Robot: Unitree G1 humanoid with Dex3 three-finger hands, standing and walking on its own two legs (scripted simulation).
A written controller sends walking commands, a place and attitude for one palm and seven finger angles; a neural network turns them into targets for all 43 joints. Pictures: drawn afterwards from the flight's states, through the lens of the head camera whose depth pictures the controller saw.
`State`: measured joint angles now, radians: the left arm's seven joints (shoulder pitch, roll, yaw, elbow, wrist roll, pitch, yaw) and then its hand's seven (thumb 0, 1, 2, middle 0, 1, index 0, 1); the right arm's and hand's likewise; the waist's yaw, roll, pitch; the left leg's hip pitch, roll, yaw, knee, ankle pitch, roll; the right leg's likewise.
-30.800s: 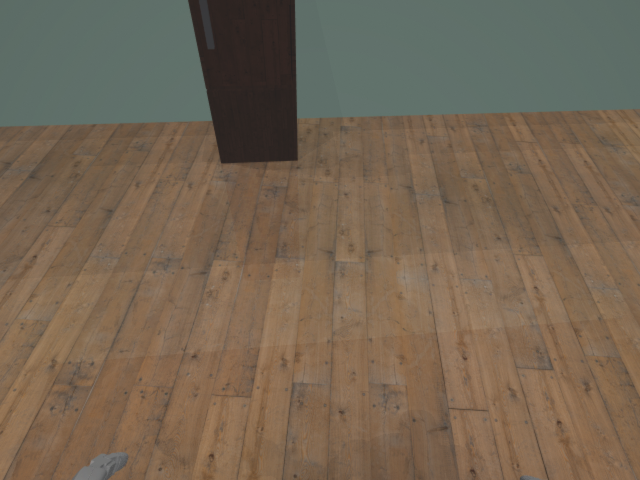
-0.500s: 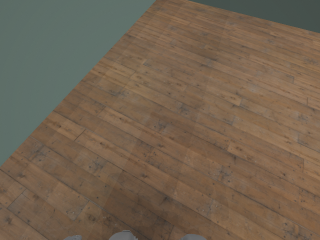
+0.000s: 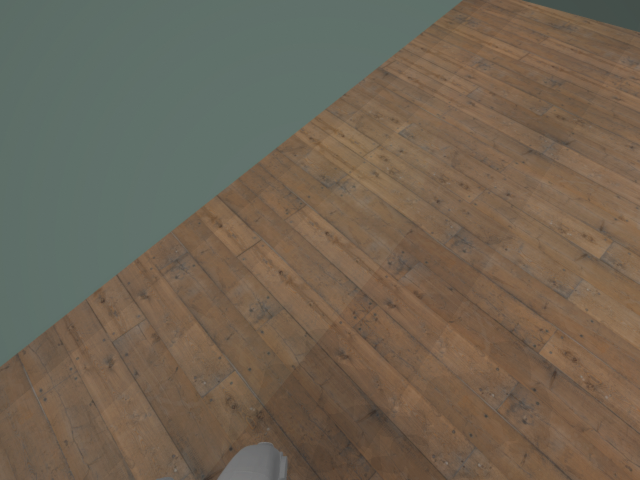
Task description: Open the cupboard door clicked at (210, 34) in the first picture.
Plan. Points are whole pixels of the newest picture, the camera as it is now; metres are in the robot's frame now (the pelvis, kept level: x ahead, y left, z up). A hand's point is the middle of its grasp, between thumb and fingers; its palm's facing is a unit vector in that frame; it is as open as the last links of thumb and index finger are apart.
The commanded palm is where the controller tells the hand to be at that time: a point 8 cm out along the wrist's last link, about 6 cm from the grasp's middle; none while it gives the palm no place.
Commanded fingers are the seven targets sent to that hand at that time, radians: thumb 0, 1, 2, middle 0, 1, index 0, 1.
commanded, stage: turn to face it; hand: left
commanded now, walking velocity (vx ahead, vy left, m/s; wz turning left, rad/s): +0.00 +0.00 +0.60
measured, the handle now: out of the picture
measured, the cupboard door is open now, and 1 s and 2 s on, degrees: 49 49 49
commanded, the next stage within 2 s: none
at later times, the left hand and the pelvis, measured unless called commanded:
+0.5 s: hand out of the picture +0.06 +0.22 -0.16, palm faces +0.31 -0.89 -0.32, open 7.4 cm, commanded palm none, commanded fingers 0.00 0.90 0.90 -0.20 -0.30 -0.20 -0.30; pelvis +0.03 -0.03 -0.02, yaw +18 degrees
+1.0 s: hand out of the picture -0.01 +0.19 -0.18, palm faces +0.60 -0.76 -0.23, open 7.4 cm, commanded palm none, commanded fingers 0.00 0.90 0.90 -0.20 -0.30 -0.20 -0.30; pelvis +0.05 -0.03 -0.01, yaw +36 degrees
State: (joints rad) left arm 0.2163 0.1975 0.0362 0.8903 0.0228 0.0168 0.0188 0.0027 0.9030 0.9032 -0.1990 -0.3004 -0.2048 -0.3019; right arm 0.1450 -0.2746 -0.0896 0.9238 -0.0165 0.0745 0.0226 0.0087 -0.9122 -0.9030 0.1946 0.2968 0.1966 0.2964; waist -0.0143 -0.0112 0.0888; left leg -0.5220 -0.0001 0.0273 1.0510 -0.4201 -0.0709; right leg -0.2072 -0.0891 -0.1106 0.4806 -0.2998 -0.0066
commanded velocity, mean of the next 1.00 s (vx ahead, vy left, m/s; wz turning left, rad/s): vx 0.00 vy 0.00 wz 0.60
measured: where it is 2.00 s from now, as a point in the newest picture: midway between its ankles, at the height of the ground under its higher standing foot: outside the picture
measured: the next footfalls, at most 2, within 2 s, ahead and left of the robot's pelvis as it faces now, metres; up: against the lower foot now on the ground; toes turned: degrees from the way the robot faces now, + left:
left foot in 0.18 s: +0.03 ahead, +0.14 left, +0.00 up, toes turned +12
right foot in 0.48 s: +0.11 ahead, -0.14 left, +0.00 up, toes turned +15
